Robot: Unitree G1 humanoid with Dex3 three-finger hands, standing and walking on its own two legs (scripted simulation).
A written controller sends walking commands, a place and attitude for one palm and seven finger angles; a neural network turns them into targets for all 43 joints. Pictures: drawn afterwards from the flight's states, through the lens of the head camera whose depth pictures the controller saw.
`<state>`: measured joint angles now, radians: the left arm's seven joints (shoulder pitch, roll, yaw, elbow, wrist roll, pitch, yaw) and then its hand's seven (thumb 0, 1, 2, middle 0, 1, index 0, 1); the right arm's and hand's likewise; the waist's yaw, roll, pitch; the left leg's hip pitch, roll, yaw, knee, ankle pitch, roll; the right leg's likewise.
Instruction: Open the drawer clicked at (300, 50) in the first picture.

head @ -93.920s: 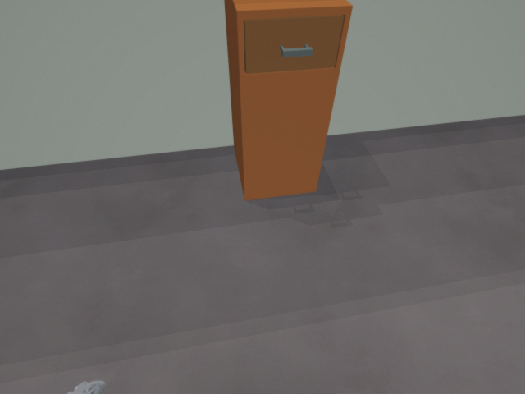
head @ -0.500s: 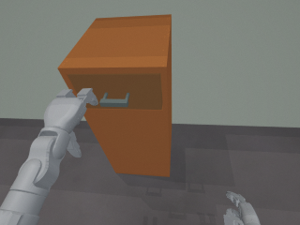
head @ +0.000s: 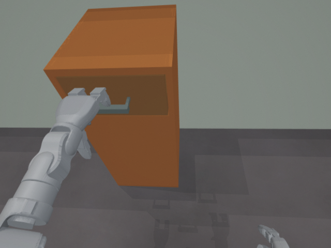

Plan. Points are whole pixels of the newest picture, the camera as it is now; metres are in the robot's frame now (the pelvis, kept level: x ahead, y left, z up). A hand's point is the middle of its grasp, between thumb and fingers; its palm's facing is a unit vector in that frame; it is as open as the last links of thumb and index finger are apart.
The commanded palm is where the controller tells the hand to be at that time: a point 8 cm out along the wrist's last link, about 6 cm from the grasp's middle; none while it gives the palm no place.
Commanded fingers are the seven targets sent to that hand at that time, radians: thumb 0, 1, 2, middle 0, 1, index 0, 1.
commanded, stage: move the hooked fingers above the handle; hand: left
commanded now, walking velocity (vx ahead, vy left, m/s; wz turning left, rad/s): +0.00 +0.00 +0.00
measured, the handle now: (114, 104) +0.53 +0.23 +0.01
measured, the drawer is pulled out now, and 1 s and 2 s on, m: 0.00 0.00 0.00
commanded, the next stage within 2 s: lower the fingers behind the handle in 1.62 s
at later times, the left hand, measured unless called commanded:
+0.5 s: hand (97, 112) +0.43 +0.23 +0.08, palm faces -0.01 -0.02 -1.00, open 13.8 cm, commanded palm +0.41 +0.24 +0.14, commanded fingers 0.00 -0.50 0.30 -0.30 -1.20 -0.30 -1.20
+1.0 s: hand (107, 104) +0.48 +0.23 +0.06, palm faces -0.03 -0.02 -1.00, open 13.8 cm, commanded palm +0.46 +0.23 +0.13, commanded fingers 0.00 -0.50 0.30 -0.30 -1.20 -0.30 -1.20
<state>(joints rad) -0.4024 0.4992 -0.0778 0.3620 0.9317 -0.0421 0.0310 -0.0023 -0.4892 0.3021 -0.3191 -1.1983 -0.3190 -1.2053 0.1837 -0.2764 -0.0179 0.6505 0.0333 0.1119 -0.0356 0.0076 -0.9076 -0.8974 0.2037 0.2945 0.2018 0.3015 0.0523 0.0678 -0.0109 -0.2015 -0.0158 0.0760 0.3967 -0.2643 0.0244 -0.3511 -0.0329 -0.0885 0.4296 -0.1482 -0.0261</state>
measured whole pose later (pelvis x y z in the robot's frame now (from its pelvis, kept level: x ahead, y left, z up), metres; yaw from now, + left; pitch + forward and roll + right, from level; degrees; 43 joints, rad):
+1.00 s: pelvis +0.02 +0.01 -0.01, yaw -1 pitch +12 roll +0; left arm -0.74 0.48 -0.07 0.85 1.03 -0.08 0.18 0.00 -0.49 0.30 -0.32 -1.20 -0.32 -1.21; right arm 0.29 -0.27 -0.05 0.69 0.01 0.13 -0.03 0.00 -0.91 -0.90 0.20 0.29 0.20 0.30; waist -0.02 0.05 -0.07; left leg -0.39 -0.01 0.09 0.52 -0.34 0.04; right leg -0.54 -0.03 -0.07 0.53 -0.20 -0.01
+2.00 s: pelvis +0.01 +0.00 -0.01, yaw -1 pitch +13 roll +1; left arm -0.75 0.47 -0.04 0.91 1.06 -0.09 0.21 0.00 -0.49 0.30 -0.32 -1.20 -0.32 -1.21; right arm 0.29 -0.27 -0.05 0.67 0.01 0.11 -0.04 0.00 -0.91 -0.90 0.21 0.29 0.20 0.30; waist -0.04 0.05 -0.07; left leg -0.42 0.00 0.09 0.54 -0.34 0.03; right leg -0.57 -0.03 -0.07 0.55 -0.20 -0.03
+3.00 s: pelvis +0.00 +0.01 -0.03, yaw +0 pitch +18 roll +0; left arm -0.81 0.47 -0.06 1.05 1.08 -0.08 0.34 0.00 -0.49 0.30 -0.32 -1.24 -0.30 -1.25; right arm 0.32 -0.28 -0.05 0.70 -0.01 0.10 -0.02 0.00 -0.91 -0.90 0.21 0.29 0.20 0.30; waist -0.06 0.03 -0.12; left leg -0.63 0.00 0.08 0.72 -0.40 0.04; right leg -0.76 -0.04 -0.07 0.68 -0.23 -0.02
